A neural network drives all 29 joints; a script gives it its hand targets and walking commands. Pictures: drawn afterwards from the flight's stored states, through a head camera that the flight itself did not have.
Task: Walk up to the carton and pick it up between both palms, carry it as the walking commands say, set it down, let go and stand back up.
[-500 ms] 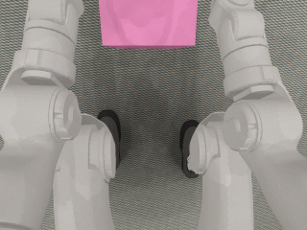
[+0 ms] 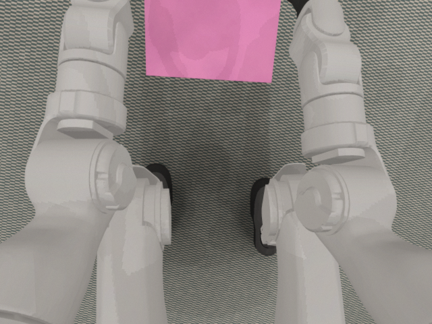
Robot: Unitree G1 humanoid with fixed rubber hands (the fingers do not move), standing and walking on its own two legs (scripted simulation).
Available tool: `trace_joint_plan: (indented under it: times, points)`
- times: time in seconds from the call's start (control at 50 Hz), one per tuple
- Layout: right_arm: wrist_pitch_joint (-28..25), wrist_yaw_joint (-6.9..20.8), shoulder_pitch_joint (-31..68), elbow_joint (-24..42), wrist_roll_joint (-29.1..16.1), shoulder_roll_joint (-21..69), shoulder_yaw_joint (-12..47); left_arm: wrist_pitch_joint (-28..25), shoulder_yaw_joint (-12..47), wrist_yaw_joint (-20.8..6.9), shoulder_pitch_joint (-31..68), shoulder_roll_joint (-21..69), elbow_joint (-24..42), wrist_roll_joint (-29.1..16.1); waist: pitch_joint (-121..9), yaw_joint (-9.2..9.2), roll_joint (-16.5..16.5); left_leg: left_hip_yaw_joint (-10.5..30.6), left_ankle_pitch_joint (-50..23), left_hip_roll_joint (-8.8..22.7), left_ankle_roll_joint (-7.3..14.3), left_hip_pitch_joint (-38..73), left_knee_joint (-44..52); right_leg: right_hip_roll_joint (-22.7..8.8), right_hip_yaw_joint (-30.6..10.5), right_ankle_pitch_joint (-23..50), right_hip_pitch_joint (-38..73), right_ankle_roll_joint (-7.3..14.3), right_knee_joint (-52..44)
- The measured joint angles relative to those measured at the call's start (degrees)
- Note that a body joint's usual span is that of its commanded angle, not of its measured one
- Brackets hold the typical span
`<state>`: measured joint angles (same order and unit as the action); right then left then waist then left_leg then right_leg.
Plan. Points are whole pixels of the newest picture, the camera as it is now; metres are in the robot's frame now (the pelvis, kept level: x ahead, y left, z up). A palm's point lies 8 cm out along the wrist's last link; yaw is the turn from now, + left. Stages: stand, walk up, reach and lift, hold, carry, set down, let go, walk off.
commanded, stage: reach and lift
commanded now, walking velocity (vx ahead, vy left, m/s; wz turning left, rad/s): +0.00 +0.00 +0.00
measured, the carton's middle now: (212, 2) +0.56 +0.04 -0.21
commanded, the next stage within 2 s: none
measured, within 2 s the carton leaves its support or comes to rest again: neither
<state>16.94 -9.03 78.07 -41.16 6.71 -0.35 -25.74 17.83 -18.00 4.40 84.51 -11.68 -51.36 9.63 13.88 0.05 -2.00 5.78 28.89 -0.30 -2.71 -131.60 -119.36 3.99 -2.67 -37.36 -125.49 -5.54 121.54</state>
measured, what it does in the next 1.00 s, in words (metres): rises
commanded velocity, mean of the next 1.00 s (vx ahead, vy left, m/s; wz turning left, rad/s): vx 0.00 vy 0.00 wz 0.00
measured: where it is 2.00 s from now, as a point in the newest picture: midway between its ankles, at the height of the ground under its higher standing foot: (212, 223)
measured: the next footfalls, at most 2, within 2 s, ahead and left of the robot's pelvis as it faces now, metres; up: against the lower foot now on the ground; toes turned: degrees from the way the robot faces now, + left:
none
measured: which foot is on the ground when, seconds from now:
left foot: down 0.00-1.00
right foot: down 0.00-1.00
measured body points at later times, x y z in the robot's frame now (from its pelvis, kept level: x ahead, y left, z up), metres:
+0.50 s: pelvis -0.01 +0.00 +0.04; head +0.32 +0.04 +0.34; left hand +0.55 +0.17 -0.07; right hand +0.54 -0.09 -0.06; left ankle +0.12 +0.14 -0.36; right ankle +0.09 -0.14 -0.36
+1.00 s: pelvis +0.00 +0.00 +0.09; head +0.30 +0.05 +0.42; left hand +0.53 +0.16 +0.00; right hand +0.53 -0.09 +0.01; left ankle +0.12 +0.14 -0.36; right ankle +0.09 -0.14 -0.36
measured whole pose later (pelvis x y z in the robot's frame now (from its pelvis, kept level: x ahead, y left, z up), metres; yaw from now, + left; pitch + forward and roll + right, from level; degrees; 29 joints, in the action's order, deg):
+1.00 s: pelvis +0.00 +0.00 +0.09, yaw +1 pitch +45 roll -4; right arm 20.4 -12.6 65.9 -35.4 13.8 7.6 -29.4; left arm 22.1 -23.7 10.2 71.1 -0.8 -44.3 16.8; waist -4.6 -1.3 -0.6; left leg 5.5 24.6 -1.2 -2.4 -121.4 -100.7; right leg 3.0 -3.0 -32.5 -115.8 -5.0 102.7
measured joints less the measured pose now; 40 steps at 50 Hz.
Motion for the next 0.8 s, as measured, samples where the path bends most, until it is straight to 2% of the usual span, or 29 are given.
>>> trace_joint_plan:
  times: [0.12,0.24,0.3,0.56,0.64,0.74,0.8]
  points:
    - [0.47,-0.71,-1.78,2.10,0.06,1.22,0.07,0.53,-0.18,1.10,-2.20,1.16,2.21,0.30,-2.36,-0.15,-0.10,0.25,-0.26,-0.26,-0.39,0.28,1.48,0.37,-0.12,0.24,0.16,0.06,-1.36]
    - [1.05,-1.36,-3.38,3.23,1.76,3.40,-0.66,1.05,-1.35,4.83,-4.13,2.95,2.81,1.24,-6.09,-0.34,0.07,0.40,-0.87,-0.48,-0.63,0.67,3.68,0.29,-0.04,0.90,0.38,0.32,-3.45]
    - [1.40,-1.83,-4.12,3.42,3.22,4.20,-1.46,1.30,-2.32,4.46,-4.95,3.79,2.79,2.30,-8.11,-0.37,0.35,0.36,-1.42,-0.59,-0.58,0.83,5.13,0.17,-0.05,1.47,0.50,0.37,-4.88]
    - [2.98,0.27,-5.96,4.06,5.70,4.75,-3.92,3.33,-5.18,1.11,-7.46,6.18,5.00,5.58,-12.30,-0.77,0.62,-0.26,-3.72,-0.57,0.08,3.36,11.08,-0.14,-0.53,4.09,2.82,0.15,-10.92]
    - [3.28,0.69,-6.67,4.65,5.93,5.25,-4.24,3.91,-5.56,1.66,-8.21,6.85,5.94,6.07,-12.94,-1.00,0.51,-0.30,-4.03,-0.63,0.13,4.52,12.57,-0.31,-0.52,4.43,3.96,0.23,-12.42]
    - [3.57,0.98,-8.01,5.62,6.49,6.35,-4.31,4.26,-5.80,4.07,-9.35,7.88,6.65,6.40,-14.14,-1.24,0.64,-0.22,-4.17,-0.78,0.14,5.95,14.31,-0.59,-0.36,4.58,5.46,0.38,-14.24]
    - [3.66,0.13,-9.05,6.13,6.90,6.89,-4.31,4.32,-5.82,4.18,-10.16,8.50,6.89,6.53,-15.08,-1.25,0.83,-0.18,-4.20,-0.87,0.17,6.79,15.33,-0.76,-0.29,4.61,6.35,0.44,-15.32]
